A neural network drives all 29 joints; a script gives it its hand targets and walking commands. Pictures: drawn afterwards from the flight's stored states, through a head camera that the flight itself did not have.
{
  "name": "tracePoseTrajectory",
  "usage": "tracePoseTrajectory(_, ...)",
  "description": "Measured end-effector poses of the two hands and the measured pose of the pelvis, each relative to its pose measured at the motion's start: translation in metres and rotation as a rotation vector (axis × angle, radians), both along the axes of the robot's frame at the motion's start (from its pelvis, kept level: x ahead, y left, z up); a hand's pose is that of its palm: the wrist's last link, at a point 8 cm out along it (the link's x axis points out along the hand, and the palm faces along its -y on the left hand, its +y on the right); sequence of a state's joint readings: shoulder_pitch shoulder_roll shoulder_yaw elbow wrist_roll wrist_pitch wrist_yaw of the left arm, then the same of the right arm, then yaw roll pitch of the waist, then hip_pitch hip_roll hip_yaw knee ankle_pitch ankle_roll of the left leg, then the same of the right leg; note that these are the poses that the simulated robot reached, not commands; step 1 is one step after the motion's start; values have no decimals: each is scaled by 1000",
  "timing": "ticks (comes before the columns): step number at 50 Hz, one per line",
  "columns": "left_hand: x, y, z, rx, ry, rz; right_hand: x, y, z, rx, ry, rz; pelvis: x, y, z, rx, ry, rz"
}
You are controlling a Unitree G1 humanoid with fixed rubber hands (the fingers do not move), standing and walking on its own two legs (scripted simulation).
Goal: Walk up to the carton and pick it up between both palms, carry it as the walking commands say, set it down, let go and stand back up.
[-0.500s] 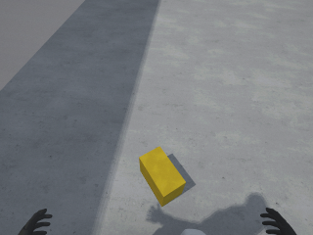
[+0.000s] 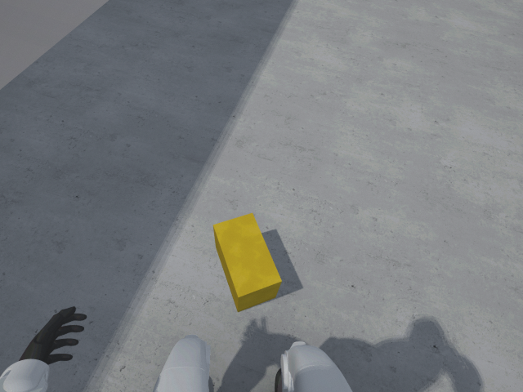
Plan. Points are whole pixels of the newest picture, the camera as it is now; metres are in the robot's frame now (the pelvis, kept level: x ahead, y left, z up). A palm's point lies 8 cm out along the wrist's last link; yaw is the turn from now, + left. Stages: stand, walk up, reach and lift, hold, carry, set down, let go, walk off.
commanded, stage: walk up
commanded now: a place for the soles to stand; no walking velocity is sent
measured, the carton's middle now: (245, 262) +0.53 -0.01 -0.64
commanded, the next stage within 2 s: none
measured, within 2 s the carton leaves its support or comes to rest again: neither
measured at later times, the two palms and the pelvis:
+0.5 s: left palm out of the picture +0.01 +0.18 -0.09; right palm out of the picture +0.18 -0.52 -0.05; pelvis +0.02 -0.17 -0.01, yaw +11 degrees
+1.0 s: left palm out of the picture +0.01 +0.16 -0.06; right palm (502, 271) +0.28 -0.45 -0.07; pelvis +0.06 -0.19 +0.02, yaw +22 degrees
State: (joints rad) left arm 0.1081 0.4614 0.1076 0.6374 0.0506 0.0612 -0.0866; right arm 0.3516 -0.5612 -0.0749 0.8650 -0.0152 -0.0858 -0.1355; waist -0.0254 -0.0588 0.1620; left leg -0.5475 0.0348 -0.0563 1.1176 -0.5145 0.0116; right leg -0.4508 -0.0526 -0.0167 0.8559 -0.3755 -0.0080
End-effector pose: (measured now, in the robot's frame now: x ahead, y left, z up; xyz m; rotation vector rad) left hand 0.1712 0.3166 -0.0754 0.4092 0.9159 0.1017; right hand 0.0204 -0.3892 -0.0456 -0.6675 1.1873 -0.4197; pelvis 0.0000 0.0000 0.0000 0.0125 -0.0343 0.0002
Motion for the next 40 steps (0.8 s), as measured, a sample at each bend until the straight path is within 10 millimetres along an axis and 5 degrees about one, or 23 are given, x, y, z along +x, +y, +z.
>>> tracePoseTrajectory(3,-35,-2,2,5,33,74,29,2,0,50,-30,75,2,-13,6,8,-4,25)
tracePoseTrajectory(7,-63,-4,-2,34,48,149,41,-15,3,30,-50,149,6,-32,-1,11,-2,57)
tracePoseTrajectory(14,-81,-41,-5,34,58,200,60,-82,23,-41,-107,183,8,-87,-3,1,-16,101)
tracePoseTrajectory(20,-112,-93,-19,67,58,266,107,-142,5,-30,-133,239,15,-149,-22,-20,-10,142)
tracePoseTrajectory(28,-175,-151,2,54,122,420,178,-117,-10,188,-145,356,27,-180,7,-7,-17,226)
tracePoseTrajectory(36,-211,-141,30,127,189,507,222,-83,-12,284,-107,461,41,-183,20,10,6,307)
tracePoseTrajectory(40,-203,-144,26,112,189,524,234,-76,-15,300,-120,486,45,-181,18,1,6,338)
